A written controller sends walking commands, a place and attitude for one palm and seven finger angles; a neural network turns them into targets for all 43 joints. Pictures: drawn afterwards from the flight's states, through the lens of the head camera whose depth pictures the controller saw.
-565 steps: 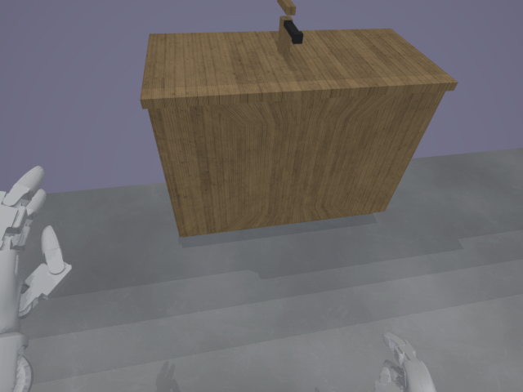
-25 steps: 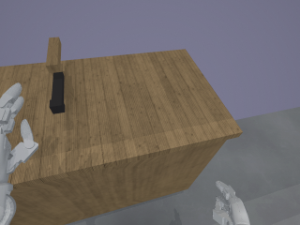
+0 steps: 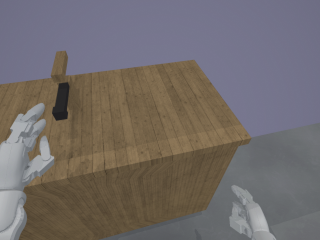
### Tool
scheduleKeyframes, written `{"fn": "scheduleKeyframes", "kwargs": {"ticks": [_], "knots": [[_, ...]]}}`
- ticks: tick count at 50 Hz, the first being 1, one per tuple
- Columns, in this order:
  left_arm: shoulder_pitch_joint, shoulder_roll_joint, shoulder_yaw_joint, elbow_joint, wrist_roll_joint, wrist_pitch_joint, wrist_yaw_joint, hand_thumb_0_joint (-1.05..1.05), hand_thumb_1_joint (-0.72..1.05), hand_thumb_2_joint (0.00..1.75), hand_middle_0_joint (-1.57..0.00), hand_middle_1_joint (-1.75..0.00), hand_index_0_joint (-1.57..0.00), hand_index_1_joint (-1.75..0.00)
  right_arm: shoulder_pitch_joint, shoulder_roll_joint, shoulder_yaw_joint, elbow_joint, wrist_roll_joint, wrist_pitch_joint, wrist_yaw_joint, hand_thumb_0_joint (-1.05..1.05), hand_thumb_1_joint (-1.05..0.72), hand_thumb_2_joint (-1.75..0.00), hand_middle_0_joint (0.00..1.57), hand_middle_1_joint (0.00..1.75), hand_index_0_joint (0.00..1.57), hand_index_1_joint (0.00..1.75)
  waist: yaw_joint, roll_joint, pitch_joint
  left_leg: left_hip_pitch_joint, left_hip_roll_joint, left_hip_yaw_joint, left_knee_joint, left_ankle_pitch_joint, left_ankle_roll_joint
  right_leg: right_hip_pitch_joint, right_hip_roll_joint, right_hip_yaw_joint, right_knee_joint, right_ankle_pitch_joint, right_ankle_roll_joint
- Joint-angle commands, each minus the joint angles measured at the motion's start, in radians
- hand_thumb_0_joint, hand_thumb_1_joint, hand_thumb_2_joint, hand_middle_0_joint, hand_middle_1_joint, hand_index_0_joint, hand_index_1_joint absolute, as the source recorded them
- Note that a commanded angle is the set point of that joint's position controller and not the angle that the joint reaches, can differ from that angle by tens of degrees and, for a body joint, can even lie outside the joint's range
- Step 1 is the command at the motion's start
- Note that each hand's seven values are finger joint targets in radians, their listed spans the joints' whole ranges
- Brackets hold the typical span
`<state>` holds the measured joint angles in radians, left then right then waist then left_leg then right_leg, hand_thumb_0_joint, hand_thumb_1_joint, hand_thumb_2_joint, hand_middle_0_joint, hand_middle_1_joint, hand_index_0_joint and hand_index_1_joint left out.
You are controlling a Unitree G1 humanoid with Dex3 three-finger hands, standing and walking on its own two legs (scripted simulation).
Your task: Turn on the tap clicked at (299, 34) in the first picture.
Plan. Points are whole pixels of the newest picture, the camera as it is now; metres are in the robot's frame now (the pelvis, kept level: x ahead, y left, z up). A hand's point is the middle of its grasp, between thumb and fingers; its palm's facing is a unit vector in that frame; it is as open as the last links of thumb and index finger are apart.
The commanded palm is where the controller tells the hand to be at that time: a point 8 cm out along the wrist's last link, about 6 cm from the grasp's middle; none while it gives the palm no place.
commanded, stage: turn the palm inward beside the body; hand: left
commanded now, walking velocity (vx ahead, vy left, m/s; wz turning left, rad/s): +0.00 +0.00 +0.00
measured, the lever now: (60, 112) +0.38 +0.31 +0.12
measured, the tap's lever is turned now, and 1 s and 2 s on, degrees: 0 0 0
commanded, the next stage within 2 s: reach beside the lever's end, fingers flat in 1.90 s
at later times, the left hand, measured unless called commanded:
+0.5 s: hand (61, 152) +0.23 +0.22 +0.17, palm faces +0.44 -0.84 -0.31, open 7.4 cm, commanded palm +0.17 +0.26 +0.18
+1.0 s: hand (54, 163) +0.21 +0.22 +0.16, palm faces +0.46 -0.86 -0.20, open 7.4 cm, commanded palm +0.15 +0.26 +0.17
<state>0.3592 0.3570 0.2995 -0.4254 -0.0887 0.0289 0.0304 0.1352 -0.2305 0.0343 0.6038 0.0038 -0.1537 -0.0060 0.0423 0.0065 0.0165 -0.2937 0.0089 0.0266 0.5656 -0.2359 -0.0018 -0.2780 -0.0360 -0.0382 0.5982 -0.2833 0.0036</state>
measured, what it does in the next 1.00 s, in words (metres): stands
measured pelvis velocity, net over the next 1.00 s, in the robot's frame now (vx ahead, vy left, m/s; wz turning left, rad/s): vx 0.03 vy -0.02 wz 0.04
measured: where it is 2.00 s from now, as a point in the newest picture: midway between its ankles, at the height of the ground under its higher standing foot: outside the picture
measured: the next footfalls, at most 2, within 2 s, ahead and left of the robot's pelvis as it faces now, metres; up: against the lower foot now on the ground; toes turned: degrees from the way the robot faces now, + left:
none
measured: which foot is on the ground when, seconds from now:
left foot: down 0.00-1.00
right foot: down 0.00-1.00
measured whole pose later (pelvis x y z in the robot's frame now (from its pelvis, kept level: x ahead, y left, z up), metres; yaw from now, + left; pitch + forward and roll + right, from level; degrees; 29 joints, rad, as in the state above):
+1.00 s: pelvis +0.03 -0.02 -0.01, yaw +2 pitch -1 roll +0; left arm 0.43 0.28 0.28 -0.52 -0.21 0.12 0.10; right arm 0.18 -0.22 0.05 0.64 0.04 -0.26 -0.09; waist 0.10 0.05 -0.05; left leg -0.32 0.01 -0.06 0.65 -0.31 -0.03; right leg -0.28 -0.01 -0.09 0.66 -0.36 -0.03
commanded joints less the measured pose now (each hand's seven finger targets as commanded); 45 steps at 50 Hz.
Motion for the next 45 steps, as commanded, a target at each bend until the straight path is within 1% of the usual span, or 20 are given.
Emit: {"fn": "scheduleKeyframes", "kwargs": {"ticks": [1,4,6,8,11,14,15,16,19,20,21,24,26,28,35,36,40,41,44,45], "knots": [[-0.323,0.231,0.182,-0.257,0.023,-0.201,0.131,0.0,0.9,0.9,-0.2,-0.3,-0.2,-0.3,-0.144,-0.093,-0.042,-0.132,0.0,-0.067,-0.036,0.0,-0.9,-0.9,0.2,0.3,0.2,0.3,0.017,0.117,-0.14,0.029,-0.021,-0.037,-0.093,-0.235,0.001,-0.091,0.047,-0.038,-0.081,-0.136,-0.013],[-0.343,0.213,0.131,-0.143,0.029,-0.188,0.124,0.0,0.9,0.9,-0.2,-0.3,-0.2,-0.3,-0.143,-0.106,-0.037,-0.1,0.001,-0.074,-0.048,0.0,-0.9,-0.9,0.2,0.3,0.2,0.3,-0.003,0.123,-0.102,0.01,-0.03,-0.028,-0.049,-0.256,0.01,-0.12,0.03,-0.015,-0.105,-0.183,-0.009],[-0.37,0.202,0.09,-0.064,0.014,-0.139,0.086,0.0,0.9,0.9,-0.2,-0.3,-0.2,-0.3,-0.153,-0.114,-0.032,-0.091,0.01,-0.072,-0.062,0.0,-0.9,-0.9,0.2,0.3,0.2,0.3,-0.01,0.075,-0.071,-0.003,-0.035,-0.026,-0.036,-0.25,0.016,-0.126,0.019,0.004,-0.143,-0.237,-0.005],[-0.392,0.223,0.074,-0.054,-0.005,-0.086,0.043,0.0,0.9,0.9,-0.2,-0.3,-0.2,-0.3,-0.17,-0.115,-0.032,-0.092,0.016,-0.071,-0.08,0.0,-0.9,-0.9,0.2,0.3,0.2,0.3,0.001,0.064,-0.071,-0.001,-0.039,-0.018,-0.007,-0.215,0.02,-0.112,-0.005,0.05,-0.187,-0.307,-0.002],[-0.393,0.238,0.094,-0.034,-0.033,-0.034,0.013,0.0,0.9,0.9,-0.2,-0.3,-0.2,-0.3,-0.178,-0.112,-0.032,-0.091,0.029,-0.072,-0.095,0.0,-0.9,-0.9,0.2,0.3,0.2,0.3,0.013,0.006,-0.049,-0.025,-0.031,-0.032,0.018,-0.17,0.015,-0.104,-0.027,0.095,-0.226,-0.378,0.0],[-0.342,0.261,0.154,-0.077,-0.064,-0.038,0.014,0.0,0.9,0.9,-0.2,-0.3,-0.2,-0.3,-0.18,-0.105,-0.043,-0.094,0.024,-0.081,-0.098,0.0,-0.9,-0.9,0.2,0.3,0.2,0.3,0.038,-0.017,-0.082,-0.046,-0.012,-0.048,0.045,-0.13,0.007,-0.066,-0.053,0.135,-0.227,-0.382,0.004],[-0.305,0.278,0.189,-0.081,-0.067,-0.046,0.023,0.0,0.9,0.9,-0.2,-0.3,-0.2,-0.3,-0.189,-0.098,-0.043,-0.09,0.029,-0.087,-0.095,0.0,-0.9,-0.9,0.2,0.3,0.2,0.3,0.056,0.009,-0.08,-0.048,-0.014,-0.046,0.05,-0.118,0.005,-0.061,-0.051,0.139,-0.227,-0.374,0.004],[-0.29,0.241,0.167,-0.11,-0.078,-0.057,0.026,0.0,0.9,0.9,-0.2,-0.3,-0.2,-0.3,-0.178,-0.095,-0.044,-0.099,0.027,-0.092,-0.091,0.0,-0.9,-0.9,0.2,0.3,0.2,0.3,0.049,0.013,-0.094,-0.058,-0.009,-0.053,0.05,-0.113,0.004,-0.053,-0.063,0.144,-0.214,-0.342,0.005],[-0.177,0.245,0.212,-0.129,-0.105,-0.067,0.035,0.0,0.9,0.9,-0.2,-0.3,-0.2,-0.3,-0.146,-0.105,-0.053,-0.105,0.025,-0.1,-0.087,0.0,-0.9,-0.9,0.2,0.3,0.2,0.3,0.055,-0.028,-0.128,-0.065,0.008,-0.064,0.059,-0.049,0.008,-0.012,-0.075,0.141,-0.18,-0.16,0.019],[-0.14,0.253,0.234,-0.123,-0.099,-0.068,0.043,0.0,0.9,0.9,-0.2,-0.3,-0.2,-0.3,-0.149,-0.102,-0.052,-0.098,0.03,-0.101,-0.085,0.0,-0.9,-0.9,0.2,0.3,0.2,0.3,0.065,-0.008,-0.123,-0.055,0.005,-0.056,0.054,-0.025,0.012,-0.007,-0.066,0.125,-0.172,-0.111,0.019],[-0.123,0.215,0.204,-0.165,-0.106,-0.071,0.044,0.0,0.9,0.9,-0.2,-0.3,-0.2,-0.3,-0.126,-0.105,-0.053,-0.112,0.028,-0.105,-0.084,0.0,-0.9,-0.9,0.2,0.3,0.2,0.3,0.055,-0.003,-0.159,-0.038,0.0,-0.05,0.053,0.042,0.018,0.01,-0.056,0.096,-0.131,0.03,0.015],[-0.034,0.208,0.226,-0.19,-0.126,-0.067,0.031,0.0,0.9,0.9,-0.2,-0.3,-0.2,-0.3,-0.066,-0.122,-0.06,-0.116,0.026,-0.118,-0.088,0.0,-0.9,-0.9,0.2,0.3,0.2,0.3,0.05,-0.045,-0.243,0.0,-0.009,-0.028,0.065,0.195,0.029,0.067,-0.04,0.041,-0.045,0.409,0.035],[-0.018,0.17,0.201,-0.2,-0.127,-0.074,0.02,0.0,0.9,0.9,-0.2,-0.3,-0.2,-0.3,-0.045,-0.118,-0.062,-0.113,0.031,-0.127,-0.087,0.0,-0.9,-0.9,0.2,0.3,0.2,0.3,0.045,0.0,-0.233,0.029,-0.016,-0.015,0.067,0.251,0.032,0.056,-0.025,0.007,-0.024,0.481,0.024],[-0.024,0.173,0.201,-0.209,-0.138,-0.087,0.009,0.0,0.9,0.9,-0.2,-0.3,-0.2,-0.3,-0.033,-0.125,-0.066,-0.111,0.031,-0.14,-0.092,0.0,-0.9,-0.9,0.2,0.3,0.2,0.3,0.039,-0.033,-0.228,0.03,-0.015,-0.019,0.072,0.259,0.034,0.047,-0.022,-0.001,-0.019,0.489,0.025],[-0.03,0.146,0.162,-0.272,-0.12,-0.102,0.025,0.0,0.9,0.9,-0.2,-0.3,-0.2,-0.3,-0.047,-0.119,-0.058,-0.109,0.037,-0.177,-0.097,0.0,-0.9,-0.9,0.2,0.3,0.2,0.3,0.051,0.034,-0.193,0.05,-0.018,-0.028,0.057,0.259,0.033,0.011,-0.006,-0.023,-0.022,0.362,0.0],[-0.015,0.123,0.14,-0.278,-0.117,-0.097,0.031,0.0,0.9,0.9,-0.2,-0.3,-0.2,-0.3,-0.032,-0.117,-0.061,-0.114,0.036,-0.178,-0.095,0.0,-0.9,-0.9,0.2,0.3,0.2,0.3,0.049,0.039,-0.211,0.055,-0.018,-0.028,0.052,0.253,0.032,0.009,-0.003,-0.028,-0.024,0.342,-0.003],[-0.005,0.125,0.139,-0.272,-0.117,-0.047,0.054,0.0,0.9,0.9,-0.2,-0.3,-0.2,-0.3,-0.068,-0.116,-0.047,-0.119,0.04,-0.18,-0.101,0.0,-0.9,-0.9,0.2,0.3,0.2,0.3,0.059,0.032,-0.155,0.035,-0.016,-0.042,0.025,0.174,0.03,-0.013,0.002,-0.035,-0.046,0.224,-0.006],[-0.019,0.092,0.104,-0.276,-0.116,-0.033,0.057,0.0,0.9,0.9,-0.2,-0.3,-0.2,-0.3,-0.057,-0.113,-0.044,-0.123,0.041,-0.174,-0.101,0.0,-0.9,-0.9,0.2,0.3,0.2,0.3,0.051,0.024,-0.146,0.028,-0.014,-0.046,0.015,0.154,0.027,-0.025,0.005,-0.041,-0.049,0.19,-0.008],[-0.023,0.097,0.105,-0.294,-0.123,0.005,0.068,0.0,0.9,0.9,-0.2,-0.3,-0.2,-0.3,-0.074,-0.113,-0.036,-0.13,0.038,-0.171,-0.104,0.0,-0.9,-0.9,0.2,0.3,0.2,0.3,0.055,0.022,-0.149,0.029,-0.013,-0.054,0.002,0.114,0.028,-0.022,0.007,-0.041,-0.062,0.134,-0.008],[-0.024,0.102,0.108,-0.3,-0.113,0.015,0.077,0.0,0.9,0.9,-0.2,-0.3,-0.2,-0.3,-0.093,-0.109,-0.03,-0.127,0.043,-0.169,-0.105,0.0,-0.9,-0.9,0.2,0.3,0.2,0.3,0.06,0.063,-0.125,0.032,-0.013,-0.056,-0.003,0.11,0.025,-0.026,0.008,-0.04,-0.065,0.121,-0.014]]}}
